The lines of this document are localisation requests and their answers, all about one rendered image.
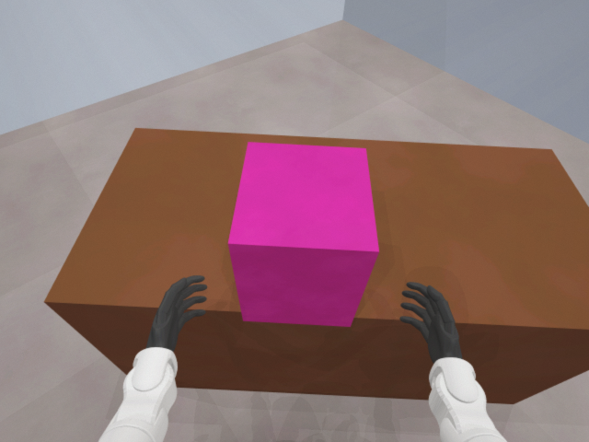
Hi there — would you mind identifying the robot right forearm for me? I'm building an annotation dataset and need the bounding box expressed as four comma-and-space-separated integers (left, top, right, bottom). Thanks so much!
429, 357, 507, 442

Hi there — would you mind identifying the robot left forearm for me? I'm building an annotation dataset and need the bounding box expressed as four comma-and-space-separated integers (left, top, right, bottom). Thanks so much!
98, 347, 178, 442

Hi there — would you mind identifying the left robot hand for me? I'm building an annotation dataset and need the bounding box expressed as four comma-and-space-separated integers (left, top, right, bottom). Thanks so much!
145, 275, 207, 352

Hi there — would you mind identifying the carton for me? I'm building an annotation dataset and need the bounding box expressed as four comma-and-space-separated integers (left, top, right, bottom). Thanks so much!
228, 142, 379, 327

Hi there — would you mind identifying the pedestal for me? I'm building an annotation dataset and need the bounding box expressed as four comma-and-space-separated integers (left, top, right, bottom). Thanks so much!
44, 128, 589, 404

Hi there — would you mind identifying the right robot hand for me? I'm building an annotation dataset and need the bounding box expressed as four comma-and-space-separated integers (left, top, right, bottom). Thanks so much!
399, 282, 463, 363

